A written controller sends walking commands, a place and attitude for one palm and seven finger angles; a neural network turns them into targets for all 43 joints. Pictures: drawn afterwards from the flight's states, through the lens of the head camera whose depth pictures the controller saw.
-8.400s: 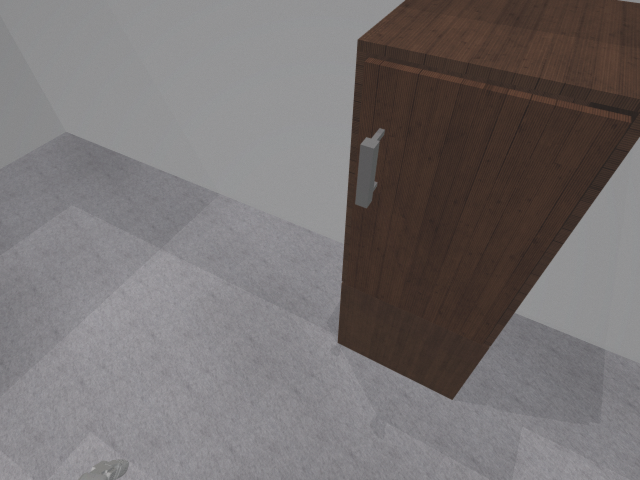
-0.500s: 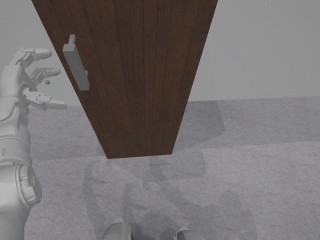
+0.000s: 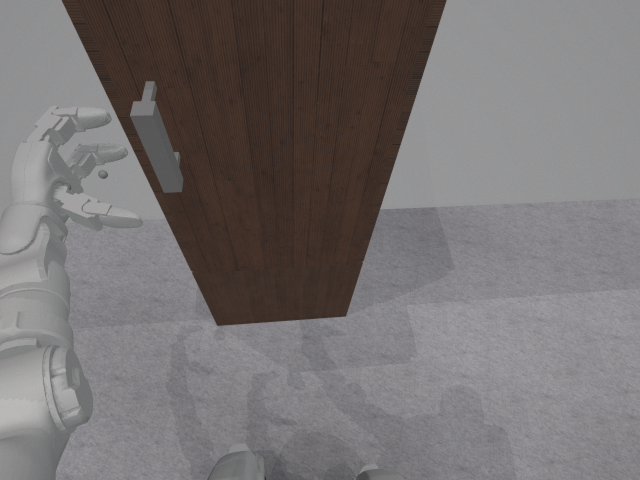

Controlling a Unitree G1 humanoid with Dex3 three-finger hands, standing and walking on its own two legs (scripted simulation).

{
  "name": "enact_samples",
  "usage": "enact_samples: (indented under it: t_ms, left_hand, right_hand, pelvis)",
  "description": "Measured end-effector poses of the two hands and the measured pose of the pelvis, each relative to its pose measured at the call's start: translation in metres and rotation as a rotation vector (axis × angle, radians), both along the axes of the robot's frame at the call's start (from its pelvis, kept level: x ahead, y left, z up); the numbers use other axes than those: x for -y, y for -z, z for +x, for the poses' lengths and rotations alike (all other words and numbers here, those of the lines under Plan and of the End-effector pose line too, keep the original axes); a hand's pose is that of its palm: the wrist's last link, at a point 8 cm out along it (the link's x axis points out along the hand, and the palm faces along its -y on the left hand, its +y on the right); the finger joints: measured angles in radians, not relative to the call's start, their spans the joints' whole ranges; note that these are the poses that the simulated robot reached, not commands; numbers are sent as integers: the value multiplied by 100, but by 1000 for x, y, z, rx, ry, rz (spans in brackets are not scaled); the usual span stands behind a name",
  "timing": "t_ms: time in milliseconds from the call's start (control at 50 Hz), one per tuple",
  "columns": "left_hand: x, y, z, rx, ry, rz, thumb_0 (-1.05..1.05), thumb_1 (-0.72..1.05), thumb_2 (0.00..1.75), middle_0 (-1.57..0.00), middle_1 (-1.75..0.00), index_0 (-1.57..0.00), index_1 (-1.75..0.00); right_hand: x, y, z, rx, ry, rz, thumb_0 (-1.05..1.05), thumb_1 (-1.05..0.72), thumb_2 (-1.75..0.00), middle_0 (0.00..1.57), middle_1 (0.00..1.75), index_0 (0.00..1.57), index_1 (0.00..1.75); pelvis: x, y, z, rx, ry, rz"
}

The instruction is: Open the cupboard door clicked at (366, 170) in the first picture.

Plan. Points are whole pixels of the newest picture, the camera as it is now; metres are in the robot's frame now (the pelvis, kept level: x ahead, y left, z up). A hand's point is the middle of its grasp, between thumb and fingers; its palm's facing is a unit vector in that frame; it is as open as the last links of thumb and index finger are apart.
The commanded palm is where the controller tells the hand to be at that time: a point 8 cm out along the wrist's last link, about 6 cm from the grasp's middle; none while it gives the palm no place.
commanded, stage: move the hooked fingers beside the handle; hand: left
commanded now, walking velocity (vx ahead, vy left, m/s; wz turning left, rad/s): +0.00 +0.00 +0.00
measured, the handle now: (162, 139) +0.52 +0.19 +0.10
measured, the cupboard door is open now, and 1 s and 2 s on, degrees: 0 0 0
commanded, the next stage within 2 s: slide the fingers in behind the handle in 0.44 s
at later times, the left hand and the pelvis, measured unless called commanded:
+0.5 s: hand (104, 177) +0.45 +0.24 +0.10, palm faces +0.05 -1.00 -0.01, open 14.0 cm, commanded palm +0.43 +0.29 +0.10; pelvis -0.02 -0.01 -0.01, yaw +1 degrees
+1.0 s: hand (129, 171) +0.46 +0.22 +0.10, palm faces +0.04 -1.00 +0.01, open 14.0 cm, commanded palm +0.43 +0.26 +0.10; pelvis -0.01 +0.00 +0.00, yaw +0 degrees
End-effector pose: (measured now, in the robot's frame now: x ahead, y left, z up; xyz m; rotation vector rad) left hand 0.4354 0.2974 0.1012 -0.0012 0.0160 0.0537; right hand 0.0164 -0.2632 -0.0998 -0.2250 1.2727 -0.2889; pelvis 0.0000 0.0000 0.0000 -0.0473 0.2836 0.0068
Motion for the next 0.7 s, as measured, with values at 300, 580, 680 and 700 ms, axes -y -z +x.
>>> enact_samples:
  t_ms: [300,580,680,700]
  left_hand:
    - [4,-5,-10,4,-2,3,-1,-50,30,-30,-120,-30,-120]
    - [7,-3,-4,5,6,1,-1,-50,30,-30,-120,-30,-120]
    - [10,0,3,-12,8,2,-1,-50,30,-30,-120,-30,-120]
    - [11,1,4,-10,9,2,-1,-50,30,-30,-120,-30,-120]
  right_hand:
    - [6,0,26,93,-56,-14,1,-91,-90,21,30,20,30]
    - [13,4,-18,-5,-10,-33,1,-91,-90,21,30,20,30]
    - [12,4,-30,-27,8,-34,1,-91,-90,21,30,20,30]
    - [11,4,-31,-31,11,-33,1,-91,-90,21,30,20,30]
  pelvis:
    - [4,3,-11,18,-14,1]
    - [7,6,-18,2,-11,-3]
    - [6,7,-19,-7,-7,-4]
    - [6,7,-18,-8,-6,-5]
